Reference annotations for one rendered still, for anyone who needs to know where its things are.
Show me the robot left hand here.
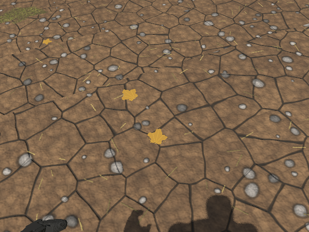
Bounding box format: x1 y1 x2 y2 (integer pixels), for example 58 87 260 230
20 218 68 232

